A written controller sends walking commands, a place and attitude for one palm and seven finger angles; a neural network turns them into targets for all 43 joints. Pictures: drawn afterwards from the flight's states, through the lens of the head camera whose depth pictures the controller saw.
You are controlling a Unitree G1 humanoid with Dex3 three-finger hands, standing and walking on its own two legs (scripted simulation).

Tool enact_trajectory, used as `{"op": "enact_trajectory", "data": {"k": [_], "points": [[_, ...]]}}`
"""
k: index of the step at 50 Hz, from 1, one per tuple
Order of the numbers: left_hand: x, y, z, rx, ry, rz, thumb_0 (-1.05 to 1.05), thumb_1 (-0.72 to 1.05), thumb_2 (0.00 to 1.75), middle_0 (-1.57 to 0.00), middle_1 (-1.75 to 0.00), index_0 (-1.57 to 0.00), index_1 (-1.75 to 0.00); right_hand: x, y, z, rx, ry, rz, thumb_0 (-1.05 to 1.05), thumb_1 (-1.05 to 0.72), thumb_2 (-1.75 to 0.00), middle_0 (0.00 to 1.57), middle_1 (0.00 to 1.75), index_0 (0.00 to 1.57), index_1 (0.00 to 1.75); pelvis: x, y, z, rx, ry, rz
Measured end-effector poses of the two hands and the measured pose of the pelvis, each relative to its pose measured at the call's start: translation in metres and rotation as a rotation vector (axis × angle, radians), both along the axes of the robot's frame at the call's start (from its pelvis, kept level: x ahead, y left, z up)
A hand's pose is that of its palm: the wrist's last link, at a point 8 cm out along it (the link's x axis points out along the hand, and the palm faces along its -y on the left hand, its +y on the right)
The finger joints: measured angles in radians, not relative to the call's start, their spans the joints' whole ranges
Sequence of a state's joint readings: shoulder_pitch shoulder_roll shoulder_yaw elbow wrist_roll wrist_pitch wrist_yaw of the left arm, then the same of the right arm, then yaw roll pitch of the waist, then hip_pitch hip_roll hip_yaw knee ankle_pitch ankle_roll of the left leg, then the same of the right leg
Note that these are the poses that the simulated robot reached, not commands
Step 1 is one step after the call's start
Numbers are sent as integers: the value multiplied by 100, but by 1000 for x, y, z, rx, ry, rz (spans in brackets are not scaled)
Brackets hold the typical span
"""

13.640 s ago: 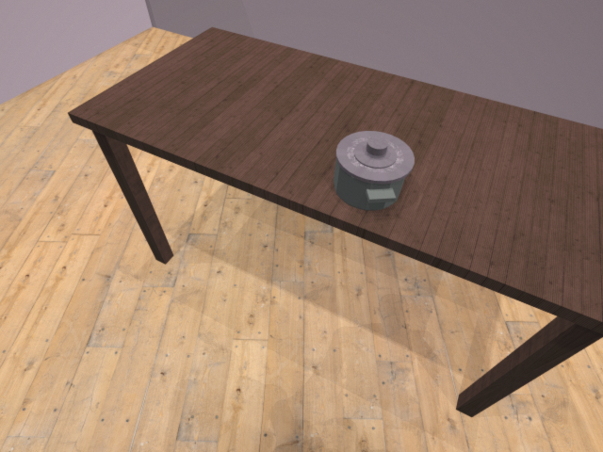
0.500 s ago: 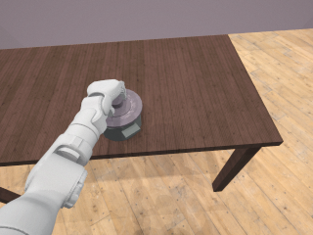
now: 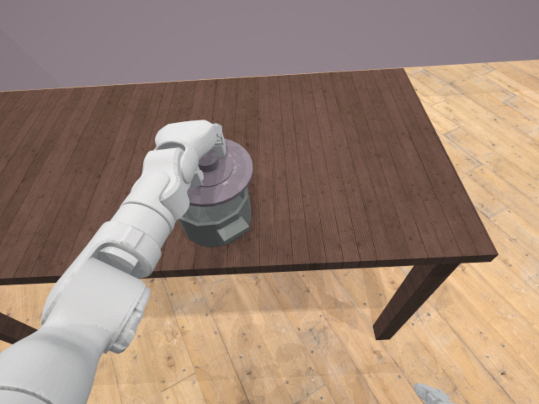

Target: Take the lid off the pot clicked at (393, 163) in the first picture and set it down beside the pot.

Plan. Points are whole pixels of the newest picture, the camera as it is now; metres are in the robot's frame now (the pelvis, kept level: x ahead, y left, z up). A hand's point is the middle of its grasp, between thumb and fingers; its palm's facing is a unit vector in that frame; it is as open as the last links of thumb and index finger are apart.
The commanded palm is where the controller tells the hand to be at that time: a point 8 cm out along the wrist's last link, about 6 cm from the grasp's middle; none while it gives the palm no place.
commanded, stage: lift the lid straight up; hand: left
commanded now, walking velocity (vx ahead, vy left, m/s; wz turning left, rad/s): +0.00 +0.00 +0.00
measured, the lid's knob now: (206, 160) +0.50 +0.10 +0.07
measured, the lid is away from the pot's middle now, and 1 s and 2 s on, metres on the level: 0.02 0.02 0.08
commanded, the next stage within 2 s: move the lid sideways beside the pot in 1.20 s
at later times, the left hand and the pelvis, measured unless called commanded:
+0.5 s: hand (187, 150) +0.47 +0.12 +0.12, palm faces -0.31 -0.06 -0.95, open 7.6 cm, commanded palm +0.47 +0.12 +0.20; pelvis +0.00 +0.01 +0.00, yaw +0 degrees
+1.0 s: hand (183, 129) +0.47 +0.11 +0.17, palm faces -0.26 -0.06 -0.96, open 7.6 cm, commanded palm +0.46 +0.12 +0.24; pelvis -0.01 +0.01 +0.00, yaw +1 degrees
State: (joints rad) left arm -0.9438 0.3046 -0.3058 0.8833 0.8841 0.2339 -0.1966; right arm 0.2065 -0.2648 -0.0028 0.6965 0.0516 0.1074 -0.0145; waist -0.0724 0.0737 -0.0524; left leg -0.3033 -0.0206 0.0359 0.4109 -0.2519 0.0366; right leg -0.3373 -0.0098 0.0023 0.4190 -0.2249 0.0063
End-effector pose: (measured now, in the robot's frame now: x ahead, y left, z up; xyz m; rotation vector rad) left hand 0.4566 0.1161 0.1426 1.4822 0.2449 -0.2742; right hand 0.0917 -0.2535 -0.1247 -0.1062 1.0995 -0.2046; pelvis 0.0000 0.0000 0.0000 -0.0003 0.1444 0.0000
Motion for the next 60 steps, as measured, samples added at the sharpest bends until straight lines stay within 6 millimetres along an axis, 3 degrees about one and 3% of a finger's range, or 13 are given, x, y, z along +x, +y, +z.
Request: {"op": "enact_trajectory", "data": {"k": [9, 31, 49, 60], "points": [[3, 5, 11, 5, 18, 20, 14, 45, 81, -112, -120, -48, -92, 5, 2, 2, -2, -13, 14, 1, -91, -90, 20, 30, 20, 30, -1, 0, 1, 0, -10, 4], [11, 5, 45, -4, -26, 6, 14, 45, 81, -112, -120, -48, -91, -11, 10, 0, 10, 14, 22, 1, -91, -90, 20, 30, 20, 30, -2, 8, 2, -1, -17, 6], [3, -1, 80, 17, -70, 15, 14, 45, 81, -112, -120, -48, -92, 10, 13, 5, 26, -57, 67, 1, -91, -90, 20, 30, 20, 30, -5, 6, 3, 1, -39, 13], [-6, 4, 88, 8, -43, 28, 14, 45, 81, -112, -120, -48, -92, 19, 11, 11, 11, -92, 90, 1, -91, -90, 20, 30, 20, 30, -12, 2, 3, 3, -58, 18]]}}
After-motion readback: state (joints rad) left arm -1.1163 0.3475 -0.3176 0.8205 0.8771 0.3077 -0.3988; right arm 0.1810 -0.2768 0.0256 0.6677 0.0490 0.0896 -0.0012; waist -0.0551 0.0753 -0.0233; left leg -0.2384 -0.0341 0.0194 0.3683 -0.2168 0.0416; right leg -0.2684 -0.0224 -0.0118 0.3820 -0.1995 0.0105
